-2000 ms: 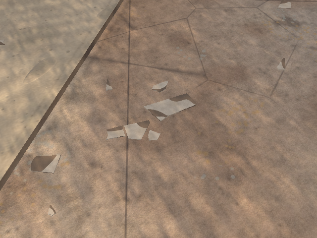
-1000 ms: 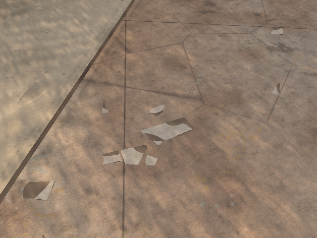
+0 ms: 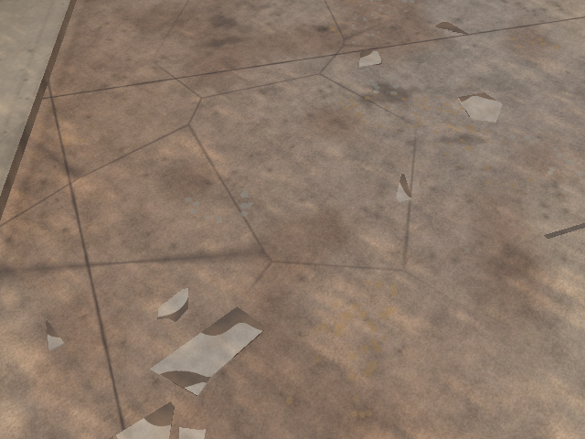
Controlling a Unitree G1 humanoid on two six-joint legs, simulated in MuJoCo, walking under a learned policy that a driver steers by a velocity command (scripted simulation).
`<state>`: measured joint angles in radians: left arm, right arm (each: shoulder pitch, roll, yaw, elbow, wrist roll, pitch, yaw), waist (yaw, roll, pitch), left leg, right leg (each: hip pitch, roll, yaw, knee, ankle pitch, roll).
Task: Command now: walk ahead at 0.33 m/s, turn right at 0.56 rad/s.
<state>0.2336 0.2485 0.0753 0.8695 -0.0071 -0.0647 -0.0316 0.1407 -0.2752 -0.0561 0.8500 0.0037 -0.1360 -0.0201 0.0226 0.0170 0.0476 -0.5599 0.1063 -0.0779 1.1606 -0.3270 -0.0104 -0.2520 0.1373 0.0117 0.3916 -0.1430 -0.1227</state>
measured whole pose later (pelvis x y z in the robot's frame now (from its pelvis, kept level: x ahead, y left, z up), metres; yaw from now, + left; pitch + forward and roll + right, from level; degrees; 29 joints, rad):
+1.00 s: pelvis +0.22 +0.01 -0.01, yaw -8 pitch -1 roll +0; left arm 0.25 0.20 0.04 0.99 0.00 -0.02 0.03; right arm 0.15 -0.23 -0.05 0.97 0.00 0.00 -0.03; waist 0.00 0.00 0.03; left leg -0.29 0.00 -0.01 0.54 -0.23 -0.01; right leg -0.16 0.00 0.04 0.54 -0.37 0.00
